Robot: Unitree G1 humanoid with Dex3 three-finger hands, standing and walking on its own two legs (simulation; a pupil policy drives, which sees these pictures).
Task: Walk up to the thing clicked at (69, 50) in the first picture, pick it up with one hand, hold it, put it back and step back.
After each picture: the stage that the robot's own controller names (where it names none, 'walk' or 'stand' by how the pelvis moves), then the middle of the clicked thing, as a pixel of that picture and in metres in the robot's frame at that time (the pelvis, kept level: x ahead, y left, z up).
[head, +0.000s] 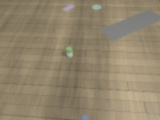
stand; (69, 52) +1.26 +0.15 -0.72
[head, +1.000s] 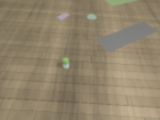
walk; (65, 63) +1.14 +0.12 -0.71
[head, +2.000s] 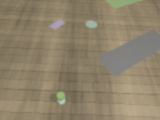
walk; (61, 98) +0.64 +0.15 -0.71
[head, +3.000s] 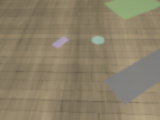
walk; out of the picture +0.38 +0.20 -0.70
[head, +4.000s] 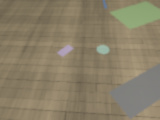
stand; out of the picture +0.32 +0.18 -0.72
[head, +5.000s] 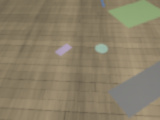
stand; out of the picture +0.31 +0.17 -0.72
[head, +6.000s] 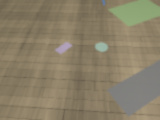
stand; out of the picture +0.31 +0.18 -0.73
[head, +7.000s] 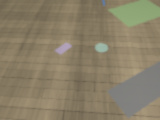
stand; out of the picture +0.30 +0.18 -0.73
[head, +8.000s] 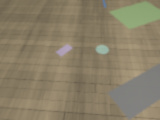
stand; out of the picture +0.30 +0.18 -0.73
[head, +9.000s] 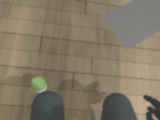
go down; (39, 85) +0.37 +0.21 -0.41
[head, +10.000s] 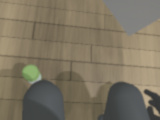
go down; (32, 75) +0.38 +0.23 -0.30
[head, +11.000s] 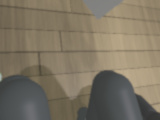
close in; out of the picture +0.35 +0.27 -0.22
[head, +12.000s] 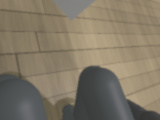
close; out of the picture +0.36 +0.27 -0.21
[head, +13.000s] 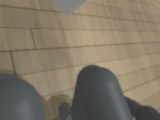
lift; out of the picture +0.36 +0.28 -0.21
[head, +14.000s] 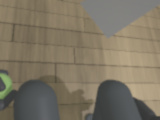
lift; (0, 90) +0.29 +0.27 -0.12
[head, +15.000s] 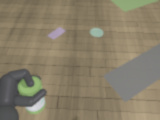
lift; (32, 95) +0.32 +0.18 +0.02
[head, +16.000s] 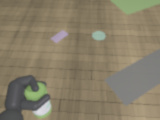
hold; (39, 100) +0.31 +0.17 -0.02
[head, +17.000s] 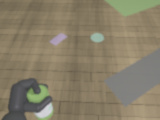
crouch; (41, 103) +0.31 +0.17 -0.03
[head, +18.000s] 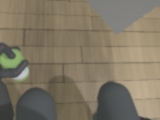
lower; (15, 66) +0.41 +0.22 -0.12
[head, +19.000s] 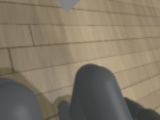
lower; out of the picture +0.38 +0.30 -0.22
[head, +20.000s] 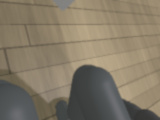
lower; out of the picture +0.39 +0.30 -0.22
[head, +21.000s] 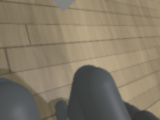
lower; out of the picture +0.38 +0.30 -0.22
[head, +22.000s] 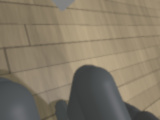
lower; out of the picture +0.38 +0.30 -0.22
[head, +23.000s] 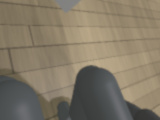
open; out of the picture +0.36 +0.29 -0.22
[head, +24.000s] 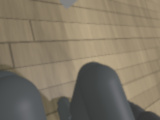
withdraw; out of the picture +0.36 +0.28 -0.22
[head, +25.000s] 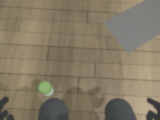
walk; (46, 89) +0.39 +0.22 -0.46
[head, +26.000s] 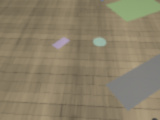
stand; out of the picture +0.34 +0.18 -0.66
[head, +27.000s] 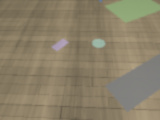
stand; out of the picture +0.34 +0.19 -0.67
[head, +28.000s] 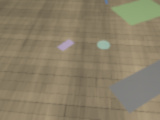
stand; out of the picture +0.35 +0.18 -0.71
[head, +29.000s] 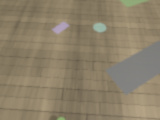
walk; out of the picture +0.38 +0.15 -0.70
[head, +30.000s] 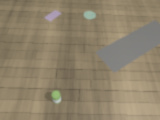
walk; (56, 97) +0.56 +0.19 -0.71
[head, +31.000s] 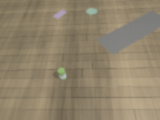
stand; (62, 73) +0.87 +0.29 -0.70
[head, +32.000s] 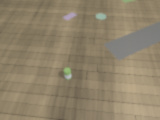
stand; (67, 73) +0.92 +0.17 -0.71
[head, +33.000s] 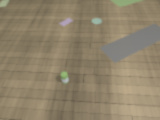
stand; (64, 77) +0.94 +0.21 -0.73
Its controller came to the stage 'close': yes
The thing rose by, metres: 0.69
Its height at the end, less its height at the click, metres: +0.00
